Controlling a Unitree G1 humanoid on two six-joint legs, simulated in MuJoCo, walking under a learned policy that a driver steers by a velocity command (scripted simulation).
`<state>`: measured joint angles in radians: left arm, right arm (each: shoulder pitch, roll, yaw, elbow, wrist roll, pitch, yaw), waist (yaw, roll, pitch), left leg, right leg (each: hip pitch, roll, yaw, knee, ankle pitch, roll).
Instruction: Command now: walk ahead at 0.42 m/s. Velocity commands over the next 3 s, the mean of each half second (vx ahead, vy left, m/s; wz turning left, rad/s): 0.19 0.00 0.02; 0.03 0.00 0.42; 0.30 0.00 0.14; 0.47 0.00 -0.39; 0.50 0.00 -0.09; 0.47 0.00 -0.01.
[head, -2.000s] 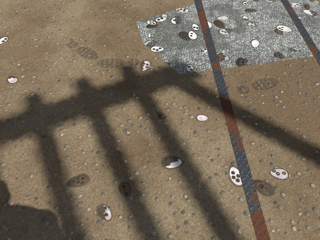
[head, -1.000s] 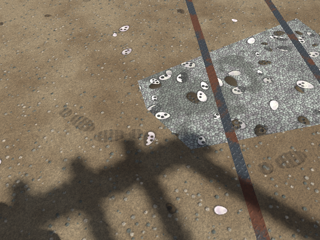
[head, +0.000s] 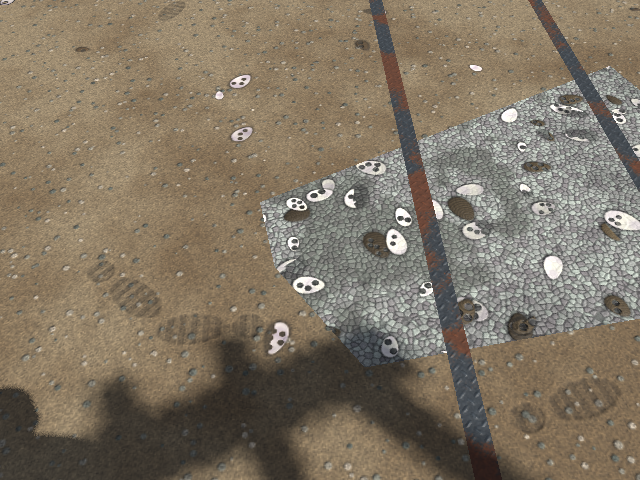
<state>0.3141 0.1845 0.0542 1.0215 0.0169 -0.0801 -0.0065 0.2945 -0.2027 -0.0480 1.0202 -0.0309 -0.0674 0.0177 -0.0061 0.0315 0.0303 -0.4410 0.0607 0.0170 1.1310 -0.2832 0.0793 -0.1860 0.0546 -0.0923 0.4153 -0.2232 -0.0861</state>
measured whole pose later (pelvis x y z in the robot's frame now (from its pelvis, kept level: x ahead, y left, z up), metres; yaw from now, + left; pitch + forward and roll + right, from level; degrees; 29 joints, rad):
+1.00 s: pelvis +0.16 -0.01 +0.00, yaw +15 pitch +1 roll +1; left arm 0.24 0.21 0.05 0.88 0.03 -0.01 0.06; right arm 0.17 -0.25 -0.09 0.90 -0.03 0.08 0.02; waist 0.00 0.03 0.04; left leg -0.45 0.00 0.01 0.94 -0.41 -0.03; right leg -0.19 -0.04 -0.17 0.42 -0.24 -0.04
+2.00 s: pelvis +0.53 +0.09 +0.00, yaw +3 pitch +1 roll +0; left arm 0.37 0.24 0.06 0.91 0.00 -0.07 -0.01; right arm 0.12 -0.26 -0.03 0.78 -0.04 -0.03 0.03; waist 0.04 0.04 0.04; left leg -0.69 0.14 -0.02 0.86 -0.05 -0.02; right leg -0.04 0.15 0.05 0.23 -0.19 -0.14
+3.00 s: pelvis +1.09 +0.11 +0.01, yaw +1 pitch +0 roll +0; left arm 0.31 0.23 0.03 0.95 0.01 -0.09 -0.01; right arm 0.24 -0.26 -0.04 0.91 -0.03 -0.04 0.01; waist 0.00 0.04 0.06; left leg -0.52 0.05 -0.01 1.05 -0.29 0.03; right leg -0.16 0.06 -0.09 0.32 -0.16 -0.10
